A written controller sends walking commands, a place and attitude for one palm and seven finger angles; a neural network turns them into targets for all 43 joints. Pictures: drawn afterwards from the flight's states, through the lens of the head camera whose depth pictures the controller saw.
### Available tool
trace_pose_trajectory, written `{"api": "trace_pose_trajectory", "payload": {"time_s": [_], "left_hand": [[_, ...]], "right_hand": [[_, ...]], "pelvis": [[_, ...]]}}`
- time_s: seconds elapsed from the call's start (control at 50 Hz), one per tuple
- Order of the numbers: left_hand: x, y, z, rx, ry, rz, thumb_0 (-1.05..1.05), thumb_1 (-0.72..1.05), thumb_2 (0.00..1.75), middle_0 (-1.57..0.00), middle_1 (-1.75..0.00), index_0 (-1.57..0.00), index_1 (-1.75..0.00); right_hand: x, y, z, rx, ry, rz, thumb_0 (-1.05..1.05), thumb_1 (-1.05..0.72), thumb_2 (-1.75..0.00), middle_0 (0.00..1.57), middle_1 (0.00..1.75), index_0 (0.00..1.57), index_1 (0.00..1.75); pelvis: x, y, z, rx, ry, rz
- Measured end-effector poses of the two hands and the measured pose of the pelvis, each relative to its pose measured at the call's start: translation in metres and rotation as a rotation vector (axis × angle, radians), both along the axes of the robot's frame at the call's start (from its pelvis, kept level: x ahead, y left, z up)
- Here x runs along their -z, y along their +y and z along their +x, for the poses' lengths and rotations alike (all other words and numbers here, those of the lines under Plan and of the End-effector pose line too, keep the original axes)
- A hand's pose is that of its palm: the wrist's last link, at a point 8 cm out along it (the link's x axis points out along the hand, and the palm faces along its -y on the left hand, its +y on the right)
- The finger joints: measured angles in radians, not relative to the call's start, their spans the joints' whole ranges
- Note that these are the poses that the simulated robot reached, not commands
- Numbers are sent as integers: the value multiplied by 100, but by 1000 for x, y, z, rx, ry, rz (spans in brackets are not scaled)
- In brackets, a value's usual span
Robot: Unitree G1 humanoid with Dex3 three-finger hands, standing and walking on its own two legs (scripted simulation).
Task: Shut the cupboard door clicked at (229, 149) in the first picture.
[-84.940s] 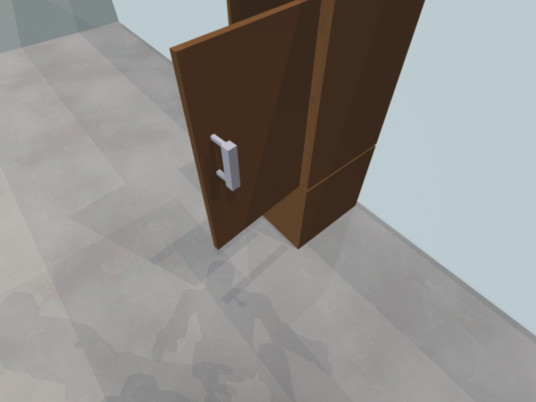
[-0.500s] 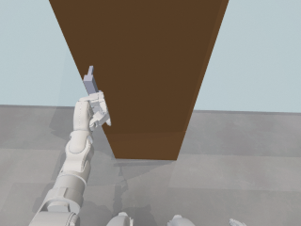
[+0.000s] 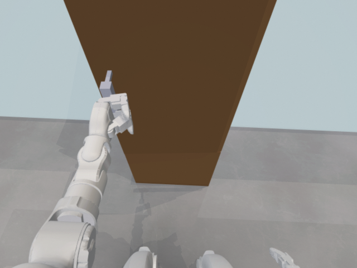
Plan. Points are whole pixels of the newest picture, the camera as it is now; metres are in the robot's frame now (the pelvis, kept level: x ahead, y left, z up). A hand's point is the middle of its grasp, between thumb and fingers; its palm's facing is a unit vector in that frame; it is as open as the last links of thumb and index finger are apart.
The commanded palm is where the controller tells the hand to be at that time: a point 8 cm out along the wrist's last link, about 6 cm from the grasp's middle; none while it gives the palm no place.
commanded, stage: push the door shut along its arc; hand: left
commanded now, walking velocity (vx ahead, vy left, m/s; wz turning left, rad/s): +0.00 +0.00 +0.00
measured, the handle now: (113, 96) +0.51 +0.16 +0.07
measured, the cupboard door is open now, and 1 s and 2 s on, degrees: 4 0 0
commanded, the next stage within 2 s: pull the fist back off the door in 0.56 s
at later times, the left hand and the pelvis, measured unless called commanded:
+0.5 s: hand (127, 112) +0.45 +0.12 +0.07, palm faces -0.17 -0.98 -0.04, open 3.2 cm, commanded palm +0.47 +0.14 +0.07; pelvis -0.02 +0.01 -0.02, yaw +1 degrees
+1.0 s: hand (133, 110) +0.46 +0.11 +0.07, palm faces +0.04 -1.00 -0.06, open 3.2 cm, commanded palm +0.44 +0.13 +0.07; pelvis -0.06 +0.02 -0.03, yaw +0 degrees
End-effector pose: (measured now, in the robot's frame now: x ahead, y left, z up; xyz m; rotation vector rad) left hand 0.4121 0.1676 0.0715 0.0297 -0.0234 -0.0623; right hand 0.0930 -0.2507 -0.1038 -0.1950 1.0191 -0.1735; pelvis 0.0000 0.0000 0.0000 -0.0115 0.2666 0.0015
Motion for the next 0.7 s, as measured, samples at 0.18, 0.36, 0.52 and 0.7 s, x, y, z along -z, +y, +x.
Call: {"api": "trace_pose_trajectory", "payload": {"time_s": [0.18, 0.36, 0.52, 0.7], "left_hand": [[-1, 4, 18, 36, 12, 2, 2, 90, 90, -132, -150, -130, -150], [-1, 7, 27, 80, 14, 15, 2, 90, 90, -135, -150, -132, -150], [-1, 9, 28, 109, 16, 16, 2, 90, 90, -139, -150, -135, -150], [-1, 9, 28, 111, 15, 11, 2, 90, 90, -139, -150, -135, -150]], "right_hand": [[8, -1, -34, 41, 95, -2, 0, -91, -90, 20, 29, 20, 30], [15, -1, -69, 56, 182, -22, 0, -91, -90, 20, 29, 20, 30], [17, -3, -85, 48, 182, -59, 0, -91, -90, 20, 29, 20, 30], [19, -2, -101, 29, 156, -99, 0, -90, -90, 20, 29, 20, 30]], "pelvis": [[4, 4, -1, 4, 22, -2], [9, 7, -10, -11, 38, -14], [18, 10, -26, -28, 49, -29], [27, 15, -45, -36, 65, -40]]}}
